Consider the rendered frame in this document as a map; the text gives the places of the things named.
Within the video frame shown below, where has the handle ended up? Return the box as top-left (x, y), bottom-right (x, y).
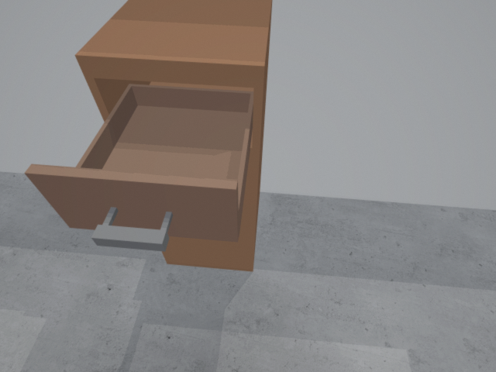
top-left (91, 207), bottom-right (173, 252)

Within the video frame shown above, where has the drawer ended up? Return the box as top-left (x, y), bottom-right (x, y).
top-left (24, 84), bottom-right (253, 242)

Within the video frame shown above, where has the cabinet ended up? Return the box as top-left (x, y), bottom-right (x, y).
top-left (75, 0), bottom-right (272, 272)

